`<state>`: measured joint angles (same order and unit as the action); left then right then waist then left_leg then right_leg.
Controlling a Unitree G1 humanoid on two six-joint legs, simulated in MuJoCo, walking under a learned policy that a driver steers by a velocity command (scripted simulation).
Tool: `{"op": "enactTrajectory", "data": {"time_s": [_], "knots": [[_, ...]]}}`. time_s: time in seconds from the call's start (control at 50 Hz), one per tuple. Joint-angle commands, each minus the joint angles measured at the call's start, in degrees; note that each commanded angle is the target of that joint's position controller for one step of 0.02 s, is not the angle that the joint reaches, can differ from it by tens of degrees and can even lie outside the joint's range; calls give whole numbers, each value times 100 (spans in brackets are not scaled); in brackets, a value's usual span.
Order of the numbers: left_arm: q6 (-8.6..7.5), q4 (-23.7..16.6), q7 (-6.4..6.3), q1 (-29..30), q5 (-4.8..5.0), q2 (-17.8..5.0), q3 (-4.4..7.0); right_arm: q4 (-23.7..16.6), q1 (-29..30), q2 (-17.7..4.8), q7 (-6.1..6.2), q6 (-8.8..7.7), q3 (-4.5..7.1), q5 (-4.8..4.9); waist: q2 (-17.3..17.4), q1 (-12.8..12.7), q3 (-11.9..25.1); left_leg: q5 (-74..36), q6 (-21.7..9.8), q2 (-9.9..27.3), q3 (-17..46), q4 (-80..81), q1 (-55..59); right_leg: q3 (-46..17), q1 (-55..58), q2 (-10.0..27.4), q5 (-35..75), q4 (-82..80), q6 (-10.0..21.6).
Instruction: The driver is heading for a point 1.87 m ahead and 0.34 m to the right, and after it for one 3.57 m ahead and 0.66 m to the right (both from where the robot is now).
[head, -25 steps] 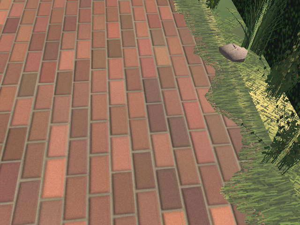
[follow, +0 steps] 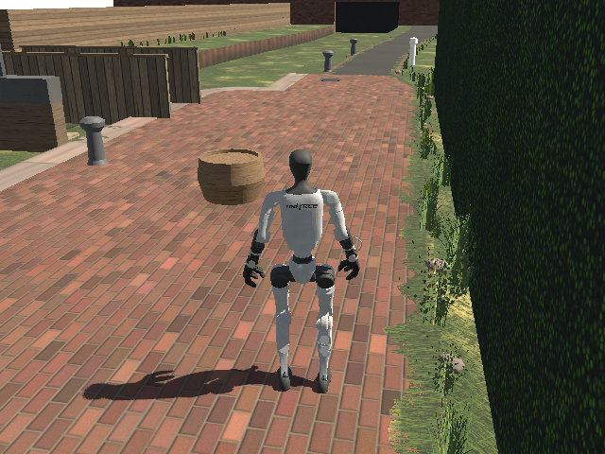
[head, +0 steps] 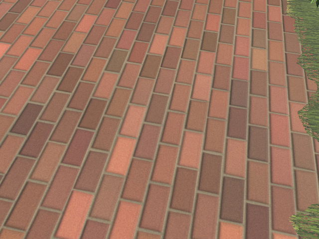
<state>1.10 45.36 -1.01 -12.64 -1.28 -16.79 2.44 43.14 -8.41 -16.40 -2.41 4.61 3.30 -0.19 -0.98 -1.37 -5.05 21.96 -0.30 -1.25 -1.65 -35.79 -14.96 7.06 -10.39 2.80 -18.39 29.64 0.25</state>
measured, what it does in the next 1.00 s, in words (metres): walks ahead, turning right: left foot, then right foot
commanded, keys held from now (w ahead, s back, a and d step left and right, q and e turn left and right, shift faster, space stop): e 0.16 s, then w+e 0.46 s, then e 0.14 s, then q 0.24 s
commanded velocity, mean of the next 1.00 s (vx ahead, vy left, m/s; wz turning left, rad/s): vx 0.21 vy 0.00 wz -0.26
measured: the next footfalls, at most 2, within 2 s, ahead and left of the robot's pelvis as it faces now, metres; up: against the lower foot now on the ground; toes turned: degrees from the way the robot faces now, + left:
left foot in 0.02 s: +0.03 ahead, +0.10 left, +0.00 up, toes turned +1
right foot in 0.68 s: +0.19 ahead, -0.18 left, +0.00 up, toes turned -21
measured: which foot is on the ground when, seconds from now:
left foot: up 0.00-0.00, down 0.02-0.70, up 0.72-1.00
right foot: down 0.00-0.02, up 0.04-0.66, down 0.68-1.00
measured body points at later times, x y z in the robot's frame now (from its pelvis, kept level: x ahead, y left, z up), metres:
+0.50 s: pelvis +0.04 +0.00 +0.01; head +0.05 +0.00 +0.46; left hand +0.18 +0.26 -0.11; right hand +0.02 -0.28 -0.12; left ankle -0.01 +0.10 -0.73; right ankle +0.07 -0.13 -0.69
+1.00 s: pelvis +0.19 -0.13 +0.01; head +0.22 -0.17 +0.46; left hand +0.36 +0.07 -0.11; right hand +0.15 -0.39 -0.14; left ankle +0.30 -0.01 -0.67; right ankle +0.15 -0.17 -0.73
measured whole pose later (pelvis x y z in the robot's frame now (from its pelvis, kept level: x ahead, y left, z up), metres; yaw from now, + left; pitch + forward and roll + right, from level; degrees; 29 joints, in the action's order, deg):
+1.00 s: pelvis +0.19 -0.13 +0.01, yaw -19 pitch +0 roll +1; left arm -2.3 48.1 -0.8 -12.5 -1.0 -11.4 0.4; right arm 51.0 -14.6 -14.9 -0.9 0.9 2.2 -1.2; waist 3.0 1.3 -5.0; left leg 11.7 0.5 2.0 0.9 -53.9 -32.1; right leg 3.6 -5.4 -4.7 -11.3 17.0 6.2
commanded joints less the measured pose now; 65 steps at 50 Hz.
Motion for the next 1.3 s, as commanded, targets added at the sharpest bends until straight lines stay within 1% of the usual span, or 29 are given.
{"op": "enactTrajectory", "data": {"time_s": [0.02, 0.04, 0.06, 0.1, 0.14, 0.16, 0.2, 0.24, 0.28, 0.34, 0.42, 0.54, 0.62, 0.66, 0.68, 0.7, 0.72, 0.74, 0.76, 0.78, 0.82, 0.86, 0.98, 1.1, 1.22, 1.24, 1.26, 1.28, 1.3], "knots": [[-23, -173, 27, -169, 55, -750, 183, -236, -502, -709, 138, -223, 135, -156, 88, 294, 852, -1448, -272, 426, 759, 2003, 1478, -501, -522, 759, 1986, 757, 363], [-5, -443, 69, -290, 9, -26, -31, -390, -421, -1303, 177, -312, 191, -124, 1633, 85, 972, -3967, -875, 2277, 2728, 1973, 2017, -12, -1716, -89, -1347, 1682, -66], [123, -293, -16, 36, 39, -301, 5, -198, -738, -933, 241, -361, 111, -30, 1034, 512, 1132, -4130, -1495, 2363, 2301, 1813, 1218, -773, -1119, 7, -1696, 2037, -56], [191, -65, 50, -43, 150, -351, 19, -153, 30, -231, 310, -391, -169, -111, 717, 98, 460, -3190, -1193, 1704, 1414, 2075, 688, -1067, -874, 34, -1094, 1860, -35], [189, 190, 100, -301, 58, -535, 94, -101, 223, -384, 424, -401, -172, -118, 979, 18, 352, -3602, -920, 1316, 847, 2000, 804, -1036, -793, -180, -664, 1834, -64], [184, 277, 113, -392, 42, -597, 126, -49, 116, -527, 441, -387, -138, -95, 888, 42, 425, -3929, -933, 1313, 725, 1877, 967, -1023, -864, -296, -648, 2026, -81], [175, 306, 146, -391, 14, -630, 158, 80, -342, -788, 418, -362, -24, -68, 776, 242, 557, -2106, -1042, 1482, 919, 2215, 1362, -928, -1319, -332, -624, 2470, -89], [183, 206, 222, -73, -30, -639, 201, 150, -483, -735, 403, -369, -4, -97, 812, 366, 163, 171, -1058, 1619, 1253, 2784, 1415, -965, -1988, -227, -446, 2626, -86], [153, 137, 295, 119, -46, -573, 226, 209, -541, -656, 412, -457, 10, -120, 777, 372, -124, 672, -1056, 1704, 1313, 3073, 1520, -981, -2438, -151, -212, 2613, -87], [76, 119, 352, 157, -58, -393, 228, 312, -687, -592, 412, -649, 45, -143, 538, 333, -53, 411, -1115, 1797, 1088, 3140, 1786, -953, -2719, -62, 23, 2508, -65], [39, -46, 447, 385, -67, -284, 222, 424, -859, -588, 372, -797, 90, -139, 541, 344, -24, 295, -1160, 1907, 719, 3194, 1780, -839, -2870, 60, 275, 2171, -30], [3, -451, 603, 1018, -54, -200, 156, 561, -1100, -742, 297, -908, 164, -180, 605, 427, -185, -179, -1015, 1964, -72, 3028, 1416, -543, -2483, 178, 522, 1311, 179], [-28, -663, 616, 1212, -92, -272, 147, 636, -1224, -924, 271, -872, 214, -184, 676, 433, -185, -1022, -859, 1998, -512, 2571, 1296, -97, -1878, 10, 131, 884, 492], [-109, -505, 528, 491, -154, -291, 203, 649, -1102, -1017, 272, -796, 226, -109, 445, 1, 189, -3625, -641, 1762, -1110, 929, 1113, 121, -743, -457, 179, 321, 683], [-178, -170, 413, -485, -206, -488, 322, 621, -1169, -940, 261, -766, 181, -82, -1, -363, 920, -4108, -409, 1410, -1399, -680, 742, 91, 483, -781, 311, -16, 823], [-214, -123, 278, -1196, -244, -1145, 502, 348, -1231, -565, 233, -755, 52, -62, -1017, -610, 1540, -1860, -26, 1021, -1459, -2705, -815, -1990, 1818, 692, -505, -682, 1239], [-201, -313, 234, -988, 9, -1741, 574, -33, -1032, -394, 190, -787, 31, -144, -1626, -356, 1803, 1230, 255, 67, -571, -3931, -2339, -4853, 2261, 1965, 1206, -1530, 1859], [-177, -264, 233, -907, 128, -1573, 561, -4, -725, -755, 217, -737, 95, -147, -521, -422, 1455, 860, 213, 419, 124, -4177, -2520, -3902, 1999, 1883, 2689, -1232, 1940], [-192, -257, 191, -674, 127, -1258, 467, 56, -761, -587, 218, -744, 45, -52, -327, -195, 941, 383, 172, 580, 138, -4035, -2406, -2998, 1450, 1617, 3905, -971, 1843], [-217, -287, 164, -315, 107, -814, 339, 240, -993, -473, 242, -739, 8, -29, -68, 96, 682, 72, 118, 785, 166, -3522, -2076, -2193, 957, 1221, 4671, -936, 1495], [-276, -389, 140, 207, 111, -407, 170, 504, -1426, -460, 232, -571, 1, -165, -147, 424, 806, -387, 107, 773, 81, -3189, -1366, -1486, 420, 817, 5144, -1147, 1106], [-400, -252, 139, 73, 85, -365, 103, 619, -1628, -357, 202, -458, -16, -128, -301, 501, 917, -547, 140, 633, 79, -2992, -1044, -1208, 282, 886, 6042, -1191, 1170], [-409, 76, -46, -105, 27, -299, -21, 667, -1001, -212, 155, -381, -22, -92, -383, 255, 610, -1208, 58, 269, 328, -1718, -1313, -512, 690, 790, 5453, -1357, 700], [-238, 291, -188, -393, 36, -365, 26, 408, -471, -118, 153, -356, -50, -155, -331, 35, 408, -742, -61, 235, -34, -954, -1486, -481, 1252, 1098, 5491, -965, 1005], [-117, 336, -209, -284, 36, -544, 145, 273, -646, -108, 192, -352, -6, -104, -327, 155, 524, -50, -498, -33, -316, -44, -799, -469, 1256, 1171, 5907, 158, 1033], [-107, 332, -211, -226, 45, -606, 173, 288, -897, -141, 209, -397, 20, -107, -192, 363, 672, -585, -631, -64, -233, 525, -291, -303, 1037, 1032, 5807, 760, 848], [-125, 221, -211, -79, 64, -662, 195, 321, -1351, -442, 245, -464, 111, -135, 177, 657, 1003, -2217, -950, 379, 524, 1040, 667, -27, 292, 692, 4869, 1926, 528], [-135, -145, -141, 17, 109, -238, 99, 208, -1437, -1294, 293, -484, 329, -136, 1377, 552, 1274, -5757, -1927, 2023, 2748, 1183, 1763, 299, -1532, -500, 247, 3731, 98], [-28, -161, -128, 55, -9, -173, 59, 352, -1707, -1218, 282, -442, 344, 100, 1179, 618, 1741, -6176, -2572, 2438, 3254, 1347, 1637, -735, -1703, -742, -1968, 4418, 32]]}}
